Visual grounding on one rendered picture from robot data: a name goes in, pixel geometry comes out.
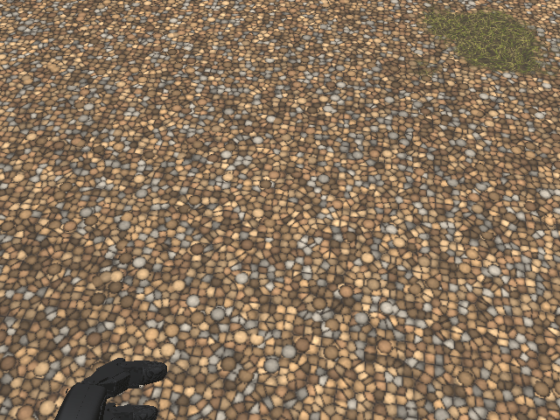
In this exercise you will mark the left robot hand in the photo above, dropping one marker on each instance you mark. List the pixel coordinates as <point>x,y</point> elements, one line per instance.
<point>87,400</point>

